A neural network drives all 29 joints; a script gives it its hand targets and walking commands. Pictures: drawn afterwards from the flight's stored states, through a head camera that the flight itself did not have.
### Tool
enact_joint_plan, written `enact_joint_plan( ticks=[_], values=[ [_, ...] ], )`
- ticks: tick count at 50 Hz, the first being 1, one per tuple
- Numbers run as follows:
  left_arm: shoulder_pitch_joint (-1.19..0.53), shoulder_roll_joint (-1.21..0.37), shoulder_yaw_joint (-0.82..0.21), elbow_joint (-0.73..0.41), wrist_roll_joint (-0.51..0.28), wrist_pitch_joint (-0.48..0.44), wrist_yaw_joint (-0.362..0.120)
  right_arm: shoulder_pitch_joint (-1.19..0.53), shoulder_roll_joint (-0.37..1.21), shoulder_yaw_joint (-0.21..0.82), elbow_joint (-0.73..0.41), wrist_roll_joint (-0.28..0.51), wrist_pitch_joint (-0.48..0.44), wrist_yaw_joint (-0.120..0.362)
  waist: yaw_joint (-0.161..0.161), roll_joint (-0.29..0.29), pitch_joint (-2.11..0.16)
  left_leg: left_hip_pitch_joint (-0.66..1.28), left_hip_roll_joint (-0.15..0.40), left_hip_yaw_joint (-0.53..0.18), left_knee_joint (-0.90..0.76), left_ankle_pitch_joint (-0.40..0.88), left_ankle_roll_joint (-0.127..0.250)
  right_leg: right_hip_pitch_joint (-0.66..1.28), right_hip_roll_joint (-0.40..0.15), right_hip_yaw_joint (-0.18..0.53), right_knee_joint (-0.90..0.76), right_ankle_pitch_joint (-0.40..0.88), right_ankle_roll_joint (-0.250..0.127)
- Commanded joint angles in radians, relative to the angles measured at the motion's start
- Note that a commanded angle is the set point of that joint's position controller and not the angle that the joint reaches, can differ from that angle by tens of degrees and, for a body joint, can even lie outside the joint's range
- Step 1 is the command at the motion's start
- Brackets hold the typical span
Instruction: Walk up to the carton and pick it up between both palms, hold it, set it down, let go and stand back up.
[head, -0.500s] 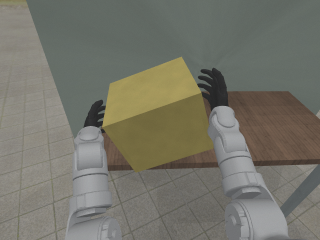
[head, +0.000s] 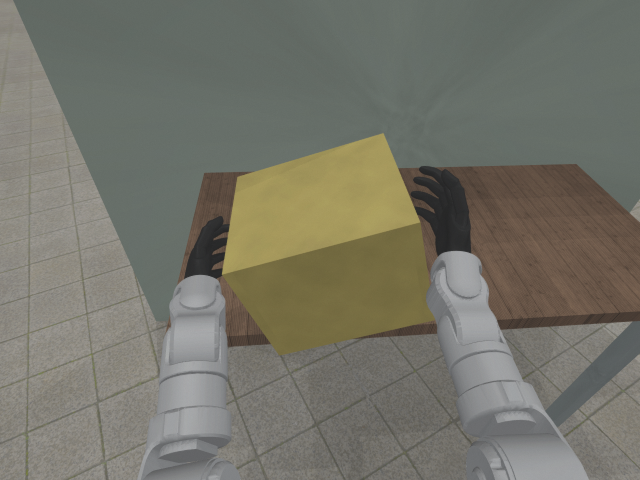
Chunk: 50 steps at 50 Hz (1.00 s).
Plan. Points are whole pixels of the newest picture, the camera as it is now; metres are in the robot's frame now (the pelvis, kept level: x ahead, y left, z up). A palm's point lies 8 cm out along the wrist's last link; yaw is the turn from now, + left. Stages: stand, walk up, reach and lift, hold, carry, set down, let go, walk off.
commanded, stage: set down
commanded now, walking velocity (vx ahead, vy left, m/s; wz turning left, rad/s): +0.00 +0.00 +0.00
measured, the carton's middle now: (331, 244) +0.43 -0.02 +0.08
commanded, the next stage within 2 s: none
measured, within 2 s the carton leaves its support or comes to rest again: neither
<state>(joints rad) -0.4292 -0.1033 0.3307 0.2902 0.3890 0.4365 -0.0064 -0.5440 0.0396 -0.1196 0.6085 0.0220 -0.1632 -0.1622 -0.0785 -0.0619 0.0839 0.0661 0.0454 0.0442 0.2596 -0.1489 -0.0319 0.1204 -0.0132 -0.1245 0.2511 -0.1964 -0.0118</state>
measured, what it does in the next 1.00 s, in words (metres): stands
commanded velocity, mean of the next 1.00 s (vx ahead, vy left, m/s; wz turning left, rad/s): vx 0.00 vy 0.00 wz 0.00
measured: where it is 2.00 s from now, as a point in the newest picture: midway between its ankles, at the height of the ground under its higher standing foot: outside the picture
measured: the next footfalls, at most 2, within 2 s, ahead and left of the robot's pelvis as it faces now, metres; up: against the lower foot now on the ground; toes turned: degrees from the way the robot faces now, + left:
none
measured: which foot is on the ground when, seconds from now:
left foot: down 0.00-1.00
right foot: down 0.00-1.00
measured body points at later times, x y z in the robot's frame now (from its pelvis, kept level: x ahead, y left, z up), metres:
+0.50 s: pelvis -0.01 +0.01 +0.00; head -0.04 +0.02 +0.45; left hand +0.37 +0.15 +0.09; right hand +0.37 -0.17 +0.14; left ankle +0.01 +0.14 -0.75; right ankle -0.02 -0.10 -0.75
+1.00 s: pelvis +0.01 +0.01 +0.00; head +0.00 +0.02 +0.45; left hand +0.39 +0.18 +0.07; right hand +0.41 -0.13 +0.13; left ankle +0.01 +0.14 -0.75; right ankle -0.02 -0.10 -0.75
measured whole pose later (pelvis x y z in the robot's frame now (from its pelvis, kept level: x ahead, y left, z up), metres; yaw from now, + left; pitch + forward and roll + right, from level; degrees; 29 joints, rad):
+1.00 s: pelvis +0.01 +0.01 +0.00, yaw +0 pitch -2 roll +0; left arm -0.58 -0.07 0.43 0.71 0.32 0.20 0.07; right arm -0.73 0.11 -0.49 0.91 -0.27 -0.23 -0.08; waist -0.01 -0.02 0.00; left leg -0.08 0.03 0.06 0.26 -0.14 -0.02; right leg -0.03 -0.03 -0.12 0.26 -0.19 0.00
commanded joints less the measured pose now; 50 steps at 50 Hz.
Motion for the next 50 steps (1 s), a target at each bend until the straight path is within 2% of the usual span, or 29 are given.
enact_joint_plan(
  ticks=[1,4,5,7,8,10,11,12,14,15,16,20,25,26,27,28,29,31,32,33,34,37,40,43,44,45,48,50],
  values=[
    [-0.713,-0.375,-0.437,-0.291,-0.101,-0.111,-0.16,-0.556,0.432,0.392,-0.139,-0.031,0.002,0.13,0.039,0.049,-0.398,-0.04,-0.065,0.053,-0.008,0.273,0.024,0.234,-0.013,0.028,0.069,0.659,0.09],
    [-0.724,-0.388,-0.428,-0.266,-0.107,-0.101,-0.176,-0.526,0.408,0.322,-0.082,-0.051,0.012,0.136,0.012,0.068,-0.355,0.002,-0.055,0.054,-0.013,0.253,0.01,0.16,-0.007,0.005,0.043,0.55,0.078],
    [-0.707,-0.394,-0.426,-0.27,-0.105,-0.098,-0.176,-0.51,0.408,0.323,-0.099,-0.056,0.012,0.138,0.01,0.072,-0.362,0.02,-0.057,0.057,-0.007,0.285,0.004,0.156,-0.002,0.002,0.039,0.559,0.079],
    [-0.748,-0.385,-0.413,-0.215,-0.097,-0.108,-0.176,-0.542,0.375,0.253,-0.054,-0.102,0.003,0.149,0.0,0.081,-0.327,0.018,-0.05,0.055,-0.006,0.236,-0.002,0.09,0.01,-0.018,0.023,0.433,0.063],
    [-0.732,-0.41,-0.415,-0.206,-0.104,-0.113,-0.176,-0.533,0.377,0.233,-0.051,-0.113,-0.005,0.153,0.002,0.087,-0.346,0.04,-0.045,0.052,-0.004,0.253,-0.014,0.087,0.005,-0.022,0.018,0.419,0.058],
    [-0.763,-0.426,-0.416,-0.172,-0.112,-0.13,-0.171,-0.553,0.365,0.187,-0.023,-0.149,-0.02,0.165,-0.014,0.074,-0.373,0.077,-0.036,0.046,-0.006,0.267,-0.017,0.03,0.014,-0.033,0.004,0.377,0.054],
    [-0.796,-0.414,-0.4,-0.141,-0.113,-0.143,-0.167,-0.566,0.354,0.15,0.019,-0.171,-0.027,0.172,-0.019,0.066,-0.351,0.069,-0.034,0.049,-0.006,0.215,-0.019,-0.007,0.017,-0.047,-0.003,0.309,0.047],
    [-0.791,-0.427,-0.406,-0.132,-0.113,-0.157,-0.159,-0.567,0.352,0.122,0.039,-0.183,-0.038,0.179,-0.014,0.092,-0.363,0.086,-0.025,0.048,-0.009,0.237,-0.028,-0.029,0.02,-0.048,-0.007,0.28,0.038],
    [-0.853,-0.435,-0.4,-0.081,-0.115,-0.185,-0.147,-0.601,0.341,0.065,0.098,-0.214,-0.053,0.197,-0.014,0.099,-0.367,0.102,-0.016,0.047,-0.01,0.21,-0.036,-0.08,0.021,-0.056,-0.018,0.203,0.024],
    [-0.868,-0.45,-0.42,-0.093,-0.133,-0.205,-0.136,-0.6,0.354,0.058,0.102,-0.216,-0.067,0.205,-0.015,0.103,-0.422,0.128,-0.011,0.045,-0.002,0.247,-0.041,-0.081,0.026,-0.062,-0.017,0.224,0.018],
    [-0.878,-0.469,-0.435,-0.094,-0.141,-0.221,-0.122,-0.631,0.366,0.066,0.092,-0.216,-0.079,0.21,-0.008,0.104,-0.473,0.152,-0.01,0.044,0.008,0.297,-0.05,-0.08,0.03,-0.063,-0.011,0.248,0.018],
    [-0.974,-0.473,-0.424,-0.026,-0.153,-0.3,-0.08,-0.719,0.401,0.053,0.146,-0.237,-0.108,0.233,0.023,0.073,-0.582,0.154,-0.009,0.047,0.029,0.346,-0.041,-0.08,0.035,-0.053,0.007,0.289,0.019],
    [-0.981,-0.428,-0.302,0.163,-0.106,-0.319,-0.066,-0.804,0.413,0.02,0.23,-0.254,-0.093,0.249,0.088,0.053,-0.515,0.024,-0.023,0.072,-0.007,0.203,-0.007,-0.043,0.021,-0.026,0.016,0.265,0.033],
    [-0.965,-0.412,-0.251,0.19,-0.087,-0.312,-0.07,-0.793,0.417,0.015,0.248,-0.259,-0.08,0.251,0.105,0.022,-0.477,-0.014,-0.028,0.075,-0.027,0.155,0.015,-0.011,0.012,-0.012,0.015,0.272,0.044],
    [-0.968,-0.386,-0.221,0.198,-0.073,-0.311,-0.077,-0.789,0.421,0.007,0.271,-0.262,-0.068,0.253,0.112,0.015,-0.46,-0.056,-0.037,0.088,-0.045,0.11,0.029,0.021,0.001,-0.001,0.019,0.288,0.052],
    [-0.95,-0.389,-0.212,0.176,-0.079,-0.307,-0.08,-0.76,0.449,0.021,0.252,-0.25,-0.06,0.253,0.119,0.009,-0.479,-0.078,-0.037,0.091,-0.053,0.141,0.034,0.08,-0.002,0.011,0.036,0.379,0.062],
    [-0.946,-0.351,-0.163,0.23,-0.049,-0.301,-0.091,-0.762,0.441,0.008,0.285,-0.259,-0.046,0.253,0.129,0.01,-0.425,-0.127,-0.048,0.106,-0.063,0.082,0.044,0.101,-0.011,0.019,0.042,0.381,0.077],
    [-0.934,-0.331,-0.142,0.209,-0.049,-0.307,-0.105,-0.745,0.463,0.025,0.27,-0.251,-0.038,0.248,0.131,-0.018,-0.453,-0.174,-0.055,0.106,-0.069,0.095,0.06,0.182,-0.018,0.036,0.063,0.48,0.09],
    [-0.958,-0.33,-0.132,0.214,-0.047,-0.313,-0.11,-0.746,0.456,0.011,0.283,-0.255,-0.037,0.245,0.123,-0.003,-0.446,-0.188,-0.059,0.11,-0.07,0.079,0.059,0.196,-0.026,0.043,0.068,0.492,0.088],
    [-0.979,-0.323,-0.13,0.194,-0.042,-0.322,-0.11,-0.754,0.469,0.01,0.278,-0.254,-0.039,0.245,0.128,0.006,-0.46,-0.19,-0.057,0.108,-0.075,0.08,0.062,0.203,-0.026,0.048,0.073,0.502,0.088],
    [-0.985,-0.325,-0.128,0.201,-0.047,-0.333,-0.112,-0.734,0.478,0.007,0.289,-0.268,-0.039,0.242,0.114,0.01,-0.465,-0.194,-0.059,0.111,-0.072,0.088,0.064,0.202,-0.028,0.049,0.076,0.522,0.098],
    [-0.996,-0.349,-0.158,0.194,-0.068,-0.349,-0.111,-0.715,0.494,-0.009,0.279,-0.275,-0.042,0.24,0.093,0.035,-0.501,-0.166,-0.054,0.106,-0.052,0.141,0.044,0.194,-0.024,0.041,0.087,0.579,0.089],
    [-1.002,-0.378,-0.183,0.212,-0.081,-0.352,-0.106,-0.719,0.48,-0.036,0.28,-0.303,-0.045,0.239,0.066,0.052,-0.504,-0.114,-0.05,0.094,-0.036,0.205,0.018,0.133,-0.011,0.024,0.078,0.573,0.083],
    [-1.022,-0.412,-0.24,0.182,-0.114,-0.363,-0.1,-0.699,0.471,-0.063,0.278,-0.321,-0.052,0.239,0.027,0.08,-0.548,-0.015,-0.037,0.08,0.003,0.319,-0.01,0.054,0.005,0.005,0.074,0.57,0.074],
    [-1.0,-0.438,-0.276,0.159,-0.131,-0.363,-0.093,-0.684,0.479,-0.054,0.268,-0.313,-0.055,0.239,0.022,0.089,-0.593,0.032,-0.031,0.072,0.023,0.401,-0.027,0.037,0.011,-0.003,0.072,0.603,0.07],
    [-1.023,-0.452,-0.296,0.17,-0.141,-0.369,-0.089,-0.696,0.465,-0.063,0.286,-0.323,-0.059,0.239,0.004,0.088,-0.616,0.069,-0.024,0.065,0.044,0.445,-0.033,-0.013,0.021,-0.01,0.066,0.584,0.062],
    [-1.064,-0.458,-0.305,0.201,-0.135,-0.394,-0.073,-0.733,0.454,-0.092,0.299,-0.358,-0.073,0.241,-0.001,0.098,-0.628,0.102,-0.016,0.061,0.071,0.488,-0.049,-0.091,0.03,-0.017,0.053,0.508,0.057],
    [-1.069,-0.466,-0.322,0.181,-0.15,-0.41,-0.065,-0.723,0.459,-0.096,0.308,-0.355,-0.079,0.249,0.001,0.107,-0.664,0.142,-0.008,0.055,0.091,0.552,-0.059,-0.12,0.036,-0.021,0.059,0.51,0.052]
  ],
)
